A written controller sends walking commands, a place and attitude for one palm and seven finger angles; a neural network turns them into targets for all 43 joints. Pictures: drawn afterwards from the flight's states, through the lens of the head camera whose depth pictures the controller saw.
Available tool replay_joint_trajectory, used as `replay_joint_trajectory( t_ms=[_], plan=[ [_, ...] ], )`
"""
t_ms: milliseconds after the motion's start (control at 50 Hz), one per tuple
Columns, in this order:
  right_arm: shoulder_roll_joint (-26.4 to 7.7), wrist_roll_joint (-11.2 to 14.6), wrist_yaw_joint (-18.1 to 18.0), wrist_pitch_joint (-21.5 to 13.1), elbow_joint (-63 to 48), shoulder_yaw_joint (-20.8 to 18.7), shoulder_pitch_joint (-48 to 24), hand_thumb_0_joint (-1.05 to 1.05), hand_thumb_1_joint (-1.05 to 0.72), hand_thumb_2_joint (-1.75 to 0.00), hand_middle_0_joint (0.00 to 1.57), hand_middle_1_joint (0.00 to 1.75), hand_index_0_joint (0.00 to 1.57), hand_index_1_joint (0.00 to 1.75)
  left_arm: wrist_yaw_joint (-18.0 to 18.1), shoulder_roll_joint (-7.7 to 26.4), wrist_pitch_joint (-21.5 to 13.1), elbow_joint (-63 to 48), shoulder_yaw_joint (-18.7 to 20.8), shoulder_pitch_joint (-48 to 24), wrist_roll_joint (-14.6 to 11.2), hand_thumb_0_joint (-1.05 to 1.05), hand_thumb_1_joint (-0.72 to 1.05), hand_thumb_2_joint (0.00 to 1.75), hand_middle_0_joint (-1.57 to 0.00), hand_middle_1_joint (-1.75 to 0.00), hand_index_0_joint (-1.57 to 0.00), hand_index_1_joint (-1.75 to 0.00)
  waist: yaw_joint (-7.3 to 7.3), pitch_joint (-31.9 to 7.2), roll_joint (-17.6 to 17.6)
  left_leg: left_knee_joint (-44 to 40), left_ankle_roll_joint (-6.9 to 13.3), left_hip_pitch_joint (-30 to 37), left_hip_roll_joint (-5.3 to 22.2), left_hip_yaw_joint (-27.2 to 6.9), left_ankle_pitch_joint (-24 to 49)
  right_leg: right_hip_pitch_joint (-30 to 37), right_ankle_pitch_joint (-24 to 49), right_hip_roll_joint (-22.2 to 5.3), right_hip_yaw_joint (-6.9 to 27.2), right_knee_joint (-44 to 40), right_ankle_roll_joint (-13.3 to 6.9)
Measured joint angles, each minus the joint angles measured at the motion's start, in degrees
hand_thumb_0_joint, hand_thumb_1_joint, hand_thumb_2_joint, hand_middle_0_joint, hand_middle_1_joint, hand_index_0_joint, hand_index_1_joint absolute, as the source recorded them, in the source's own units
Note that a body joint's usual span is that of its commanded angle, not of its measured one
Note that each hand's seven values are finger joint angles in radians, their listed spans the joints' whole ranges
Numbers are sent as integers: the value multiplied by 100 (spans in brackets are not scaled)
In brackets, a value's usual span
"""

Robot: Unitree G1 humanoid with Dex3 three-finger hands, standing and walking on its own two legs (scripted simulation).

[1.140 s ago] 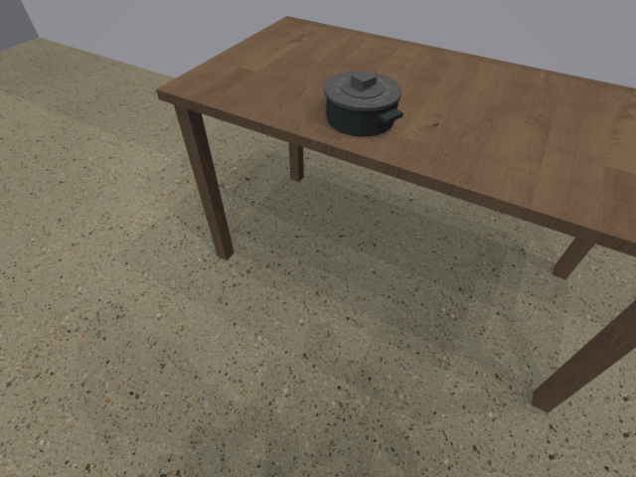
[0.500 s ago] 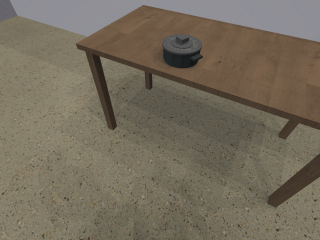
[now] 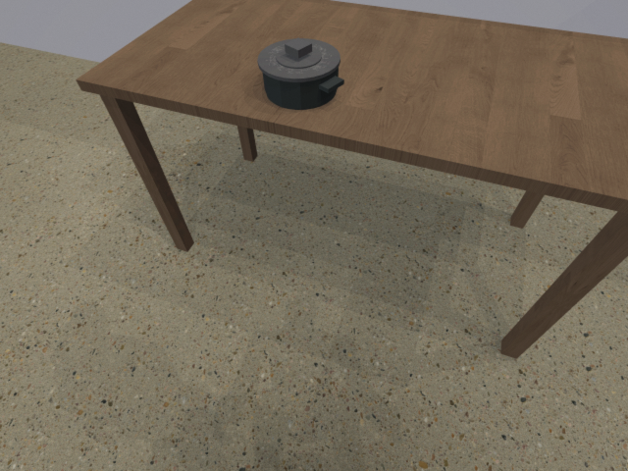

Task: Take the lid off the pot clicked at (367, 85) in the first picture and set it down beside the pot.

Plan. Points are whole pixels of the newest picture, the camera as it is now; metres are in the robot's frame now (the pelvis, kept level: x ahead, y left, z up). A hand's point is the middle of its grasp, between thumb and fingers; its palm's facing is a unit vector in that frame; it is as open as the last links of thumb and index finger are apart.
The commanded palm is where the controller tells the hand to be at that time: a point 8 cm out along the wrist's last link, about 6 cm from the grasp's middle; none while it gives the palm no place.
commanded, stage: turn to face it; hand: left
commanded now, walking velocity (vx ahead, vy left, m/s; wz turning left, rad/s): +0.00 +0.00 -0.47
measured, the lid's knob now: (298, 47) +0.92 +0.09 +0.08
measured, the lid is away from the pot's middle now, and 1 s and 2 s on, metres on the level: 0.00 0.00 0.00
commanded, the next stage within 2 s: take the last steps up to it in 0.38 s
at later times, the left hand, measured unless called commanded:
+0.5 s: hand out of the picture +0.11 +0.20 -0.15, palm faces -0.19 -0.95 -0.25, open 7.3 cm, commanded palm none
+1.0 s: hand out of the picture +0.11 +0.24 -0.18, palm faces -0.14 -0.97 -0.18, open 7.4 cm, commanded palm none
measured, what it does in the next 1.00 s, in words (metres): walks ahead: right foot, then left foot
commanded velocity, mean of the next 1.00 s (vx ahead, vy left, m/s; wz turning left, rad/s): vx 0.16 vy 0.08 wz -0.10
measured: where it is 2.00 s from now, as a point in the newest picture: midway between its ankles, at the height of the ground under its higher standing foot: (308, 406)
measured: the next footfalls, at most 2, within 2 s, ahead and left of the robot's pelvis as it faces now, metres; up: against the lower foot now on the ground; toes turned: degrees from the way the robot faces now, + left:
right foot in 0.52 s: +0.01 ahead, -0.12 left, +0.00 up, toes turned -15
left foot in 0.90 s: +0.16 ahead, +0.14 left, +0.00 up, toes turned -7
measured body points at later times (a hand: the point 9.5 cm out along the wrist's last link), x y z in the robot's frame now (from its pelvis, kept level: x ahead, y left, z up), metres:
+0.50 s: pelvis -0.01 +0.01 +0.01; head +0.02 +0.00 +0.45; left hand +0.12 +0.25 -0.13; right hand -0.01 -0.23 -0.14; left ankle +0.01 +0.15 -0.73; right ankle -0.03 -0.10 -0.72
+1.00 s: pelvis +0.08 +0.06 +0.00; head +0.09 +0.08 +0.45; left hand +0.12 +0.30 -0.16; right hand +0.04 -0.18 -0.14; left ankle +0.12 +0.14 -0.73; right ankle -0.01 -0.07 -0.66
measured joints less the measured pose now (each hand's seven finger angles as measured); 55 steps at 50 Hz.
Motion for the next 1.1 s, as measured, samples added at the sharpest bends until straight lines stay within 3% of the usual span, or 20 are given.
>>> replay_joint_trajectory(
  t_ms=[120, 160, 220, 280, 320, 360, 460, 520, 540, 580, 660, 840, 900, 940, 980, 1040, 1100],
  plan=[
    [-163, 36, -43, 32, -156, -49, -188, 1, -91, -90, 20, 30, 20, 30, 98, -45, -28, -263, 66, -163, -3, 1, 91, 90, -20, -30, -20, -30, 64, 98, -22, 1238, 43, -487, -285, -422, -1010, -28, 217, 79, 195, -236, 5],
    [-146, 64, -53, -15, -255, -33, -268, 1, -91, -90, 20, 30, 20, 30, 121, -12, -12, -319, 89, -173, 5, 1, 91, 90, -20, -30, -20, -30, 84, 91, -140, 911, 58, -406, -369, -499, -971, -30, 343, 85, 359, -375, 54],
    [-113, 76, -70, -153, -452, 4, -271, 1, -91, -90, 20, 30, 20, 30, 114, 67, 60, -373, 106, -140, -30, 1, 91, 90, -20, -30, -21, -30, 7, -16, -251, -262, 110, 3, -373, -551, -25, -133, 360, 151, 539, -291, 162],
    [-13, -5, -53, -168, -555, 44, -210, 1, -91, -90, 20, 30, 20, 30, 62, 179, 139, -356, 138, -222, -28, 1, 91, 90, -20, -30, -20, -30, -21, -22, -361, -289, 158, 116, -337, -361, 237, -534, -590, 74, 194, 942, 202],
    [57, -41, -27, -137, -552, 87, -135, 1, -91, -90, 20, 30, 20, 30, 13, 244, 144, -383, 163, -249, 1, 1, 91, 90, -20, -30, -20, -30, -15, -65, -367, -462, 161, 250, -257, -258, 203, -787, -675, -37, -117, 1789, 263],
    [97, -66, -16, -108, -518, 126, -78, 1, -91, -90, 20, 30, 21, 30, -31, 276, 139, -433, 171, -272, -1, 1, 91, 90, -19, -30, -20, -30, 6, -87, -329, -632, 142, 348, -174, -165, 255, -849, -624, -209, -361, 2068, 300],
    [97, -96, 17, -89, -443, 149, -14, 1, -91, -90, 20, 30, 21, 30, -60, 215, 83, -507, 96, -258, -17, 1, 91, 90, -19, -30, -20, -30, -18, -32, -98, -585, 48, 376, 54, 83, 199, -250, -576, -528, -763, 791, 302],
    [65, -48, 52, -83, -402, 127, 118, 1, -91, -90, 20, 30, 21, 30, -40, 183, -53, -496, 41, -197, 0, 1, 91, 90, -19, -30, -20, -30, -67, -48, -21, -10, -34, 139, 170, 182, -125, 327, -68, -532, -796, -406, 174],
    [9, -29, 56, -47, -338, 106, 124, 1, -91, -90, 20, 30, 21, 30, -9, 108, -103, -440, 18, -220, 6, 1, 91, 90, -19, -30, -20, -30, -73, -22, 103, 365, -23, -16, 212, 63, -515, 290, -105, -443, -812, -342, 107],
    [-86, -37, 65, 34, -208, 67, 187, 1, -91, -90, 20, 30, 21, 30, 27, -42, -171, -386, -59, -208, 11, 1, 91, 90, -19, -30, -20, -30, -104, 11, 255, 1203, 46, -351, 89, -247, -1020, 351, -97, -382, -864, -341, 33],
    [-143, -79, 161, 36, 12, 43, 385, 1, -91, -90, 20, 30, 20, 30, 83, -238, -299, -285, -99, 53, 18, 1, 91, 90, -20, -30, -20, -30, -55, -77, 178, 2153, 102, -829, -94, -283, -713, 694, 70, -448, -825, -781, 14],
    [17, -33, 330, -54, -4, -7, 631, 1, -91, -90, 20, 30, 20, 30, 49, -193, -353, 146, -38, 582, 70, 1, 91, 90, -20, -30, -21, -30, -4, -301, -212, 845, 161, -725, -89, -216, -117, 1314, -10, -733, -918, -1287, 220],
    [38, -24, 319, -211, -108, 15, 716, 1, -91, -90, 20, 30, 20, 30, 31, -113, -299, 228, 23, 697, 68, 1, 91, 90, -20, -30, -21, -30, 6, -357, -277, -74, 196, -231, -142, -180, -40, 1278, -392, -856, -946, -864, 285],
    [73, -65, 249, -337, -159, 7, 736, 1, -91, -90, 20, 30, 20, 30, 23, -59, -204, 277, 64, 677, 44, 1, 91, 90, -20, -30, -21, -30, -48, -345, -325, -26, 315, -245, -254, -134, 352, 842, -955, -934, -878, 295, 93],
    [170, -89, 181, -350, -170, 49, 773, 1, -91, -90, 20, 30, 20, 30, 29, 1, -133, 319, 89, 573, 47, 1, 91, 90, -20, -30, -21, -30, -82, -323, -389, -15, 425, -139, -371, -42, 222, 204, -1108, -892, -771, 1761, -57],
    [326, -88, 120, -347, -82, 138, 936, 0, -91, -90, 20, 30, 20, 30, 4, 46, -172, 255, 112, 350, 58, 1, 91, 90, -19, -30, -20, -30, -100, -365, -381, -579, 499, 205, -543, -13, 321, -631, -504, -890, -910, 2928, -114],
    [472, -49, 102, -388, 90, 224, 1068, 1, -91, -90, 20, 30, 20, 30, -19, 28, -250, 75, 104, 152, 42, 1, 91, 90, -19, -30, -20, -30, -44, -388, -358, -1227, 573, 596, -717, 17, 525, -1135, 11, -959, -1039, 2920, -25]
  ],
)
